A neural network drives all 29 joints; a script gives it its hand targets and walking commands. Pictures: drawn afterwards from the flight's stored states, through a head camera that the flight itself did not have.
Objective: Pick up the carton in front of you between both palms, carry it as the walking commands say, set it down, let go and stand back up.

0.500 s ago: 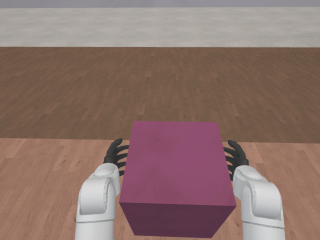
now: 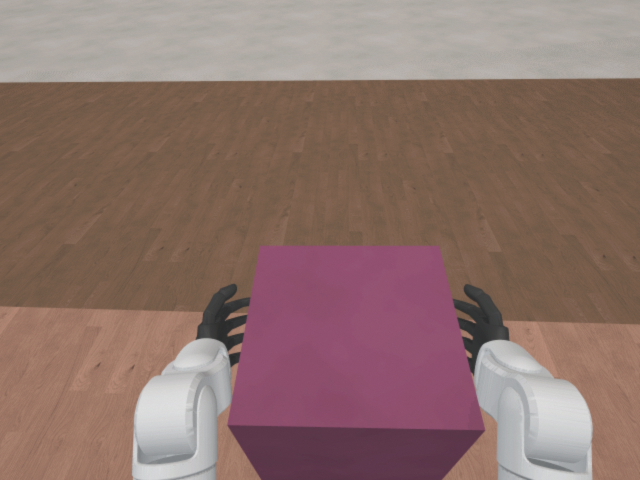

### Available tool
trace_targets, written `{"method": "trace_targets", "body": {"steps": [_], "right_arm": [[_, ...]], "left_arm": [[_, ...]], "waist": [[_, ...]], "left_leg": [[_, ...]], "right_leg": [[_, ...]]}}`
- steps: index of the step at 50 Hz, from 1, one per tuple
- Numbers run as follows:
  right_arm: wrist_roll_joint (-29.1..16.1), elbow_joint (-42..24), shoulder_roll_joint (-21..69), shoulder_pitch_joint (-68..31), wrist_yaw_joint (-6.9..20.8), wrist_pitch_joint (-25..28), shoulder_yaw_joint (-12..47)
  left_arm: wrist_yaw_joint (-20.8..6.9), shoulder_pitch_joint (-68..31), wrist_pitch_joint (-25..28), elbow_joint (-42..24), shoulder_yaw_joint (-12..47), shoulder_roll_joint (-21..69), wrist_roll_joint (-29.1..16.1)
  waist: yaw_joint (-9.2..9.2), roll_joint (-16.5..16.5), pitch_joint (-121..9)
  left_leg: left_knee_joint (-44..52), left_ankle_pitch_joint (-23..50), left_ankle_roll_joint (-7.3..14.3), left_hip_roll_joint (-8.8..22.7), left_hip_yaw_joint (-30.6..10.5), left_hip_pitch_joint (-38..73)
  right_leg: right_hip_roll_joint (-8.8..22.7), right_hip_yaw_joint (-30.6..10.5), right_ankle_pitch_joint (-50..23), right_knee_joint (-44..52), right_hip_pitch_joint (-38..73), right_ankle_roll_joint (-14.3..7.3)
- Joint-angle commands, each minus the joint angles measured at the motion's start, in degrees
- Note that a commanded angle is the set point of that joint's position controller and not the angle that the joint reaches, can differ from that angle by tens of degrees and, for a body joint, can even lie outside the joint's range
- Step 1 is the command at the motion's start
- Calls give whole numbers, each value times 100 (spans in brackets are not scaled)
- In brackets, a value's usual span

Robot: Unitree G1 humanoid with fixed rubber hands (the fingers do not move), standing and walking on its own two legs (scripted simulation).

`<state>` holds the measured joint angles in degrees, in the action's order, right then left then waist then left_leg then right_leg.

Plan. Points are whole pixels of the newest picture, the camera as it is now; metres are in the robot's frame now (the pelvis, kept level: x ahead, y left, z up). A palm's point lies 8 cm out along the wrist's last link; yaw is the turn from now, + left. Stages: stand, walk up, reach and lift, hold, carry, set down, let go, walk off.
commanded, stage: carry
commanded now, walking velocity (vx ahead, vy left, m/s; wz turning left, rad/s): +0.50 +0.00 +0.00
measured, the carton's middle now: (348, 373) +0.26 +0.00 +0.02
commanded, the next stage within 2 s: none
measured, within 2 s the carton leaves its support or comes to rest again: neither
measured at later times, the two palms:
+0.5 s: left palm (246, 179) +0.60 +0.17 +0.07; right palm (416, 185) +0.57 -0.13 +0.07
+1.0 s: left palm (283, 76) +0.96 +0.13 +0.11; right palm (407, 75) +0.97 -0.17 +0.10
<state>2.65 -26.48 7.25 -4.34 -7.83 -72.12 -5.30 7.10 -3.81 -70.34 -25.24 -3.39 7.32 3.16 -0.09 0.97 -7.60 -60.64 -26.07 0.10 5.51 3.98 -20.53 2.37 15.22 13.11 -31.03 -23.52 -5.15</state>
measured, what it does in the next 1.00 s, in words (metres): walks ahead: left foot, then right foot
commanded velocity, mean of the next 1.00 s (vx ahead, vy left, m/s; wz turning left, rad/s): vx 0.50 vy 0.00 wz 0.00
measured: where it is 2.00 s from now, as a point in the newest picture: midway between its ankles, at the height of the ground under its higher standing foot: (327, 234)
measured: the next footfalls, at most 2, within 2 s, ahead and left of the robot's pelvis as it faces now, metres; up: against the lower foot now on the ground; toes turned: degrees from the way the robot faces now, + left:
left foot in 0.36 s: +0.43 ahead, +0.11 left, +0.00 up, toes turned +10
right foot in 0.84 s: +0.77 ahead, -0.10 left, +0.00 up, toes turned -14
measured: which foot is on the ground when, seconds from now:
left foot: up 0.00-0.34, down 0.36-0.88, up 0.90-1.00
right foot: down 0.00-0.36, up 0.38-0.82, down 0.84-1.00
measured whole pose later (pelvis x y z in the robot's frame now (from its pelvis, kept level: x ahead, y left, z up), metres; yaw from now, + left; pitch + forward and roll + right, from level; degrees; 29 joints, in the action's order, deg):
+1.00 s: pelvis +0.68 -0.02 +0.00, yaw -1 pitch +4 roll +0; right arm 2.7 -24.3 6.3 -13.7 -6.9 -70.1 -8.8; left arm 8.3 -13.9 -68.8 -22.9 -7.0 8.5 2.4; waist -3.3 1.3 -1.7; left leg -72.9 -22.5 2.8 3.5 2.0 -25.9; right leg 1.8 13.5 12.6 -31.8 -23.8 -5.1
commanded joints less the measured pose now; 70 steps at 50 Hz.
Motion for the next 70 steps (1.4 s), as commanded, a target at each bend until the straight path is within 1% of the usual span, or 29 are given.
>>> {"method": "trace_targets", "body": {"steps": [1, 7, 13, 15, 16, 17, 18, 19, 20, 22, 24, 30, 36, 40, 41, 42, 43, 45, 47, 51, 55, 61, 63, 64, 65, 66, 67, 68, 70], "right_arm": [[-1829, -584, 5168, -2300, 1083, 311, 4073], [-1536, -710, 4868, -2108, 1001, 476, 4089], [-1592, -658, 4504, -1822, 1031, 247, 4067], [-1668, -575, 4438, -1855, 1071, 231, 4032], [-1690, -589, 4434, -1917, 1092, 236, 4005], [-1699, -572, 4386, -1913, 1110, 258, 3969], [-1730, -468, 4419, -1865, 1120, 297, 3943], [-1793, -444, 4761, -1854, 1175, 330, 4022], [-1856, -596, 5046, -1956, 1216, 413, 4133], [-1954, -716, 5377, -2171, 1252, 542, 4227], [-1933, -670, 5429, -2093, 1289, 659, 4286], [-1905, -758, 4981, -1822, 1370, 756, 4357], [-1796, -856, 4322, -1911, 1225, 614, 4126], [-1784, -947, 3653, -2695, 952, 395, 3918], [-1772, -871, 3461, -2848, 880, 322, 3836], [-1789, -883, 3385, -2974, 822, 249, 3804], [-1783, -752, 3334, -3031, 780, 197, 3799], [-1778, -391, 3592, -3329, 726, 219, 3682], [-1716, -106, 3927, -3695, 709, 307, 3600], [-1471, 472, 3958, -4399, 623, 501, 3455], [-1321, 981, 3811, -4908, 501, 638, 3270], [-1359, 1678, 3760, -5526, 424, 717, 2851], [-1393, 1914, 3843, -5528, 447, 722, 2739], [-1395, 1973, 3896, -5564, 467, 725, 2681], [-1409, 2041, 3835, -5582, 477, 724, 2607], [-1406, 2168, 3804, -5558, 463, 737, 2535], [-1452, 2244, 3976, -5546, 485, 740, 2559], [-1624, 2072, 4250, -5827, 554, 744, 2721], [-1988, 1504, 4847, -6346, 697, 834, 3078]], "left_arm": [[-983, -2568, 167, -959, 4065, 5339, -2088], [-1133, -2406, 265, -1037, 4106, 4871, -2133], [-1063, -1724, 83, -693, 3799, 4504, -1803], [-1045, -1871, 57, -726, 3780, 4493, -1745], [-1034, -1954, 48, -747, 3795, 4456, -1754], [-1032, -2076, 36, -861, 3839, 4484, -1785], [-1055, -2114, 25, -917, 3922, 4565, -1841], [-1064, -2103, 78, -884, 3993, 4694, -1838], [-1094, -2102, 164, -877, 4038, 4946, -1832], [-1124, -2097, 323, -763, 4095, 5344, -1832], [-1119, -1905, 470, -642, 4123, 5479, -1742], [-1013, -1525, 650, -696, 4127, 5275, -1520], [-934, -2099, 437, -1126, 4176, 4616, -1733], [-777, -2591, 215, -939, 3782, 3895, -1875], [-721, -2678, 167, -820, 3643, 3716, -1855], [-658, -2858, 135, -702, 3518, 3439, -1835], [-618, -2971, 108, -528, 3470, 3420, -1918], [-662, -3253, 101, -430, 3620, 3932, -2072], [-695, -3921, 170, -306, 3748, 4276, -2134], [-689, -4773, 351, 177, 3631, 4212, -2125], [-583, -5065, 503, 840, 3320, 4026, -1951], [-381, -5595, 606, 1550, 2896, 3952, -1685], [-344, -5800, 609, 1623, 2890, 4088, -1653], [-328, -5907, 602, 1645, 2893, 4150, -1648], [-309, -5988, 586, 1643, 2878, 4211, -1682], [-306, -5948, 543, 1680, 2872, 4328, -1716], [-289, -5920, 517, 1848, 2807, 4352, -1642], [-275, -6085, 564, 1715, 2762, 4567, -1617], [-322, -6269, 616, 1518, 2859, 5038, -1664]], "waist": [[-67, -415, -1193], [-77, -774, -580], [-108, -1071, -154], [25, -829, -537], [162, -600, -941], [268, 368, -1466], [161, 1905, -1745], [232, 1258, -1646], [219, 828, -1609], [160, 280, -1530], [127, 316, -1404], [117, 544, -668], [179, 748, -67], [-70, 592, -614], [-322, 152, -1192], [-387, -1425, -1774], [-410, -1911, -1753], [-358, -879, -1627], [-283, -375, -1460], [-272, -709, -1258], [-306, -830, -1020], [-305, -919, -952], [-2, -652, -1357], [339, -279, -1703], [495, 570, -2025], [396, 1771, -2408], [523, 1773, -2532], [557, 1108, -2324], [426, 466, -2072]], "left_leg": [[81, 1100, 53, 291, -129, -1848], [1983, 2044, -37, 12, 487, -1902], [3101, 2383, 162, -275, 1012, -1148], [3369, 2239, 312, -644, 1326, 238], [3438, 1881, 402, -536, 1231, 1482], [3730, 884, 802, 723, -678, 2863], [4518, 870, 1440, 1918, -3439, 3773], [4668, 1809, 1663, 1987, -3251, 3805], [4490, 2605, 1465, 1874, -2655, 3495], [4554, 2853, 1016, 1588, -1694, 2779], [4827, 2411, 777, 1390, -1053, 2329], [5167, 2545, 816, 992, 13, 2308], [4794, 3463, 672, 794, 456, 2458], [2836, 4834, 404, 480, 979, 1906], [1533, 3971, 213, 230, 948, 1069], [-493, 1987, -8, -400, 839, -365], [-1614, -187, 84, -837, 90, -1716], [-2192, -21, 336, -209, -449, -2134], [-1437, 602, 358, 17, -522, -1844], [-308, 1072, 271, 34, -141, -1806], [1208, 1715, 205, -27, 83, -1929], [2983, 2534, 374, -451, 638, -999], [3404, 2696, 505, -694, 735, 115], [3635, 2742, 562, -571, 705, 1205], [3302, 3196, 790, 451, -506, 2665], [3224, 3744, 1344, 1557, -2802, 3802], [3519, 3403, 1636, 1682, -3511, 4157], [3632, 3123, 1576, 1512, -3179, 3943], [3662, 3362, 1271, 1224, -2317, 3001]], "right_leg": [[1712, -2286, -312, 2135, 2490, -241], [1213, -1085, -1541, 2128, 2742, -175], [1131, -567, -2663, 1763, 2839, -37], [925, -197, -3614, 458, 2564, 160], [721, -45, -3139, -635, 1940, 320], [402, -107, -1583, -2199, 541, 530], [-390, -493, 1128, -3749, -1108, 756], [-175, -1142, 1487, -4496, -1644, 550], [111, -1309, 1373, -4612, -1742, 420], [468, -1559, 690, -3911, -1420, 372], [483, -1360, 417, -3104, -1119, 394], [320, -748, -589, -1026, -1266, 529], [58, -215, -1146, -50, -1042, 409], [-432, 196, -424, 274, 1059, 150], [-3, -500, -15, 266, 2431, 26], [1615, -3300, 753, 923, 3499, -593], [2173, -4739, 35, 1468, 4001, -1095], [1823, -3539, -1462, 1061, 3469, -834], [1639, -2677, -1346, 1170, 2689, -565], [1424, -1901, -821, 1496, 2154, -536], [1158, -1380, -1288, 1427, 2268, -602], [904, -897, -2440, 677, 2668, -253], [731, -629, -3268, -504, 2628, 3], [481, -427, -2674, -1607, 2152, 209], [183, -584, -915, -2778, 702, 373], [-454, -958, 1839, -3954, -933, 502], [-552, -1338, 2211, -4767, -1828, 422], [-383, -1549, 1789, -4839, -2136, 241], [-29, -1651, 1196, -4337, -1905, 212]]}}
